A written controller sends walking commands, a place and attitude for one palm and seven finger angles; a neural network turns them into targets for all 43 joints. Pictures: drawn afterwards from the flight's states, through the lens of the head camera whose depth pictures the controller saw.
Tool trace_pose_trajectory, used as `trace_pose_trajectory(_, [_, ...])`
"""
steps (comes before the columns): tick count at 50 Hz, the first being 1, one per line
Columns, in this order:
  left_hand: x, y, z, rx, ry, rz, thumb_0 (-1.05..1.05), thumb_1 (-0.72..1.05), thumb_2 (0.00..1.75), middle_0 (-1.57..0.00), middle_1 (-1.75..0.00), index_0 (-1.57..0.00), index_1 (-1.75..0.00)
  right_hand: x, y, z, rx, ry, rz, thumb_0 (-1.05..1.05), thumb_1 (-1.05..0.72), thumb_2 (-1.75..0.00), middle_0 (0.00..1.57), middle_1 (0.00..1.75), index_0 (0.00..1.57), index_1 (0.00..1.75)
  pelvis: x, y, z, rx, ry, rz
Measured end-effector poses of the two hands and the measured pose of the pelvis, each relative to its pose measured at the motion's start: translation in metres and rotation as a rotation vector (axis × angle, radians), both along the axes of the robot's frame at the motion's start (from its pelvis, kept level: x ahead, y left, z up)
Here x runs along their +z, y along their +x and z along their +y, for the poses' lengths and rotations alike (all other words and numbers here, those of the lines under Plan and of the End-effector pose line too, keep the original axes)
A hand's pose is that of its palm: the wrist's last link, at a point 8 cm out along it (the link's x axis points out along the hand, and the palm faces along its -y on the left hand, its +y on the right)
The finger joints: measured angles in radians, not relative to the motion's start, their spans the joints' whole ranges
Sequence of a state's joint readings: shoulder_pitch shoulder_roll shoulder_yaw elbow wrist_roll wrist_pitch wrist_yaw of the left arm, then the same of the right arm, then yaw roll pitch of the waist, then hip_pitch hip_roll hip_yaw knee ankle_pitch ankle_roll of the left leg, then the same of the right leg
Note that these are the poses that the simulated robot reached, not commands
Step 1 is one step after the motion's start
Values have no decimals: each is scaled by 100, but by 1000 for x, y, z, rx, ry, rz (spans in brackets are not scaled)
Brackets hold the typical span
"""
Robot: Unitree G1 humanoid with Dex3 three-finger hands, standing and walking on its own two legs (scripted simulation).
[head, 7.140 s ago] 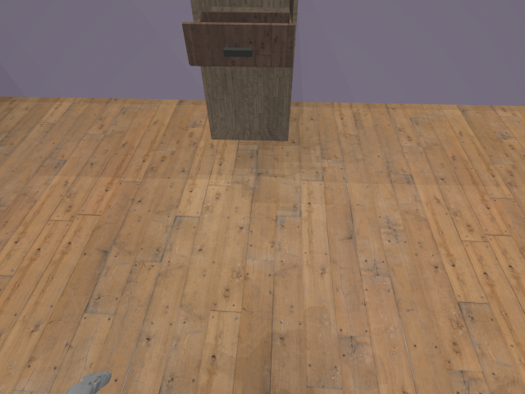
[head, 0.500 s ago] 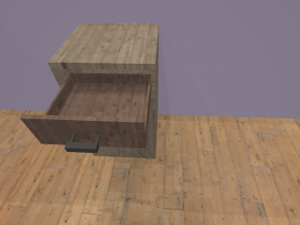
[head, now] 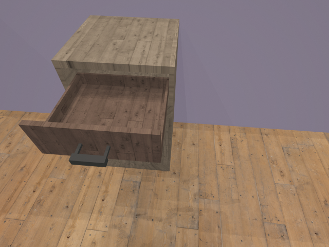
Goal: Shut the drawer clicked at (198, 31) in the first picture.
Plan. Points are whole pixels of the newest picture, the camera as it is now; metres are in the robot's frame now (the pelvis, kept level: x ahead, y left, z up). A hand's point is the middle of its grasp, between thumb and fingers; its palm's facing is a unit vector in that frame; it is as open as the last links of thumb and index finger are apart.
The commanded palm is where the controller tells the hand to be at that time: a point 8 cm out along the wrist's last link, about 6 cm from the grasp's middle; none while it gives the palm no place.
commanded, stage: shuffle to correct the standing spot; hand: left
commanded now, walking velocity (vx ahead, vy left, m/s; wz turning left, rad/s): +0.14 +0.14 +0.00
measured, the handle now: (91, 153) +0.38 +0.27 -0.06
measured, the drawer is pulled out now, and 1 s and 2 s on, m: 0.30 0.30 0.30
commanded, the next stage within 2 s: come to a stop and stand still in 0.58 s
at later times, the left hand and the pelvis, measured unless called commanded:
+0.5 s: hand out of the picture +0.12 +0.20 -0.16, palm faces +0.11 -0.96 -0.25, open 7.4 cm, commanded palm none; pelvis +0.05 +0.02 -0.01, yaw +3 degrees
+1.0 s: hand out of the picture +0.10 +0.26 -0.17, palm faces +0.07 -0.97 -0.21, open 7.4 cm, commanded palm none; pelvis +0.10 +0.07 +0.00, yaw +0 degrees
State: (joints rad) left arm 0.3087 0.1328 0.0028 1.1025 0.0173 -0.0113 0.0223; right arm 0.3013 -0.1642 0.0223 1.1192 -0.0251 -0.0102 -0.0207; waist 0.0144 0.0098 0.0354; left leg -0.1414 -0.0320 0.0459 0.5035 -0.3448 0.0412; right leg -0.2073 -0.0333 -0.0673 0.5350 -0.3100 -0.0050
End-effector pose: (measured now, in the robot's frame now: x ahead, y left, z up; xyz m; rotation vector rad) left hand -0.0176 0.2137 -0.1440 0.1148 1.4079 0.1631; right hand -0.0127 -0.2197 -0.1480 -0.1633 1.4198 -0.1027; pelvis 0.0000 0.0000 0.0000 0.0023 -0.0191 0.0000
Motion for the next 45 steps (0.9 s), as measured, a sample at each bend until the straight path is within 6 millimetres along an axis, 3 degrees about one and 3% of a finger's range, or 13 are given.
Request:
trace_pose_trajectory(6, [-10, -5, 7, 37, -23, 33, 0, 90, 90, -20, -30, -20, -30, 4, 12, 5, 6, -27, 12, 0, -91, -90, 20, 30, 20, 30, -4, 14, 9, 3, -6, 10])
trace_pose_trajectory(10, [-11, 4, 17, 20, -19, 66, 0, 90, 90, -20, -30, -20, -30, 5, 18, 14, -5, -34, -4, 0, -91, -90, 20, 30, 20, 30, -5, 24, 17, -9, -1, 10])
trace_pose_trajectory(13, [-5, 28, 25, 4, 3, 42, 1, 90, 90, -20, -30, -20, -30, 4, 12, 22, -15, -18, 16, 0, -91, -90, 20, 30, 20, 30, -2, 30, 20, 0, -6, 7])
trace_pose_trajectory(19, [9, 100, 34, -17, 56, -124, 1, 91, 90, -20, -30, -20, -30, -5, 1, 30, -22, 41, 105, 0, -90, -90, 20, 30, 20, 30, -3, 43, 17, 15, 5, 3])
trace_pose_trajectory(23, [13, 126, 35, -3, 89, -236, 0, 91, 90, -20, -30, -20, -30, -18, 12, 24, -12, 55, 120, 0, -90, -90, 20, 30, 20, 30, -11, 52, 14, 43, 15, -15])
trace_pose_trajectory(30, [25, 103, 43, 18, 91, -148, 0, 92, 90, -20, -30, -20, -30, 1, 84, 16, -4, 36, -37, 0, -91, -90, 20, 30, 20, 30, 7, 61, 22, 31, 45, -4])
trace_pose_trajectory(36, [19, 86, 64, 25, 50, -53, 0, 91, 90, -20, -30, -20, -30, 17, 131, 29, 16, 5, -137, 0, -91, -90, 20, 30, 20, 30, 11, 73, 43, 5, 50, 13])
trace_pose_trajectory(40, [0, 84, 90, 47, 40, -16, 0, 90, 90, -20, -30, -20, -30, 9, 150, 47, 35, -38, -173, 0, -91, -90, 20, 30, 20, 30, -4, 86, 68, 5, 2, 18])
trace_pose_trajectory(45, [-4, 93, 104, 51, 49, 10, 0, 91, 90, -20, -30, -20, -30, 12, 150, 71, 38, -47, -129, 0, -93, -90, 20, 30, 20, 30, -2, 95, 75, 14, 29, 16])
